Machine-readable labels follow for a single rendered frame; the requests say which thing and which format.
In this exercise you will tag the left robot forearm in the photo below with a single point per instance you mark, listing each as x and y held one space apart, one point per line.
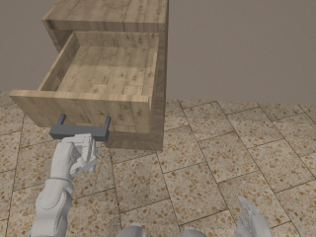
52 207

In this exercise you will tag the robot left shin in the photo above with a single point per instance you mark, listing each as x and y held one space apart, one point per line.
135 224

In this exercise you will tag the robot left hand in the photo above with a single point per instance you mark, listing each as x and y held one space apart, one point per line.
81 148

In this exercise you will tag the handle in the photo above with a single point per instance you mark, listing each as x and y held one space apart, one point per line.
61 130

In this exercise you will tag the robot right shin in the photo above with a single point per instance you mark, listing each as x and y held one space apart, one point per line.
189 228

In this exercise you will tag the cabinet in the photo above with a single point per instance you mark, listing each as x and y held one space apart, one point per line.
119 16

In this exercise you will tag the robot right hand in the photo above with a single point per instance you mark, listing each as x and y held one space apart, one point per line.
257 226

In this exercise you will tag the drawer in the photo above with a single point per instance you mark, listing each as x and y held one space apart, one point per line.
98 75

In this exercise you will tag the robot shin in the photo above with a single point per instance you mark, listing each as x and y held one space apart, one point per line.
189 228
135 224

